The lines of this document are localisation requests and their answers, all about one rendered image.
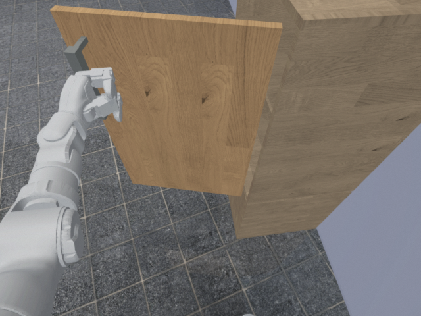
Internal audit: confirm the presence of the robot left forearm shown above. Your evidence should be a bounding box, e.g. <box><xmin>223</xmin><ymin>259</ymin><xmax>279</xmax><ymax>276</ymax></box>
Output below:
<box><xmin>0</xmin><ymin>112</ymin><xmax>88</xmax><ymax>227</ymax></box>

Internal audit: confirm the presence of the robot left upper arm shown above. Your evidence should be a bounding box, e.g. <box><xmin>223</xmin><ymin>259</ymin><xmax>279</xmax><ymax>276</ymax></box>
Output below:
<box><xmin>0</xmin><ymin>206</ymin><xmax>84</xmax><ymax>316</ymax></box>

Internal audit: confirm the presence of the cupboard door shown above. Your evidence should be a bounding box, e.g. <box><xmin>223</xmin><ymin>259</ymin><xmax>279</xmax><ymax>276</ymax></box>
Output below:
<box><xmin>50</xmin><ymin>5</ymin><xmax>282</xmax><ymax>196</ymax></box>

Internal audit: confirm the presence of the handle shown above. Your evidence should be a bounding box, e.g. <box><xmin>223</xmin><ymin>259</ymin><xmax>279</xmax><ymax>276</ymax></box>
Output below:
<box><xmin>64</xmin><ymin>36</ymin><xmax>107</xmax><ymax>120</ymax></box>

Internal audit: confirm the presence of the left robot hand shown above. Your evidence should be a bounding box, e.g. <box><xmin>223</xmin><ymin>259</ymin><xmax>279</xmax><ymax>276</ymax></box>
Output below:
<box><xmin>58</xmin><ymin>67</ymin><xmax>123</xmax><ymax>129</ymax></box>

